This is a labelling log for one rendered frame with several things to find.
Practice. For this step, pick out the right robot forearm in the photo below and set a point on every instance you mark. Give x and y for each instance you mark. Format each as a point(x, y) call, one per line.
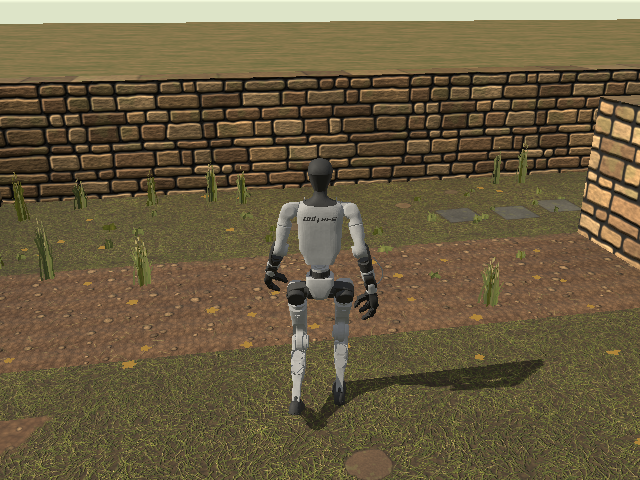
point(367, 273)

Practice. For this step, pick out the right robot upper arm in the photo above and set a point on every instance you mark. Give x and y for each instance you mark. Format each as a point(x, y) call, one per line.
point(351, 211)

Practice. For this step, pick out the left robot thigh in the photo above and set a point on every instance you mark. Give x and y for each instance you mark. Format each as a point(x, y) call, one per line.
point(297, 302)

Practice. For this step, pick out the robot left hand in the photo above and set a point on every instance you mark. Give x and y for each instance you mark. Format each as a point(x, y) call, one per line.
point(270, 284)

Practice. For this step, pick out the robot right hand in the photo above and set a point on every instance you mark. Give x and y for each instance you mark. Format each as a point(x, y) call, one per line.
point(371, 304)

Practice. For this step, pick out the left robot upper arm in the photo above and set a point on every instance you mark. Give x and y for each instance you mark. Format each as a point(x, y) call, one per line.
point(288, 211)

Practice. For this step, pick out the humanoid robot torso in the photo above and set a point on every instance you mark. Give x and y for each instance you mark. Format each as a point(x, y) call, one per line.
point(319, 234)

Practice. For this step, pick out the left robot forearm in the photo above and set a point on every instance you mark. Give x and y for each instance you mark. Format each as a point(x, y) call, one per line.
point(273, 262)

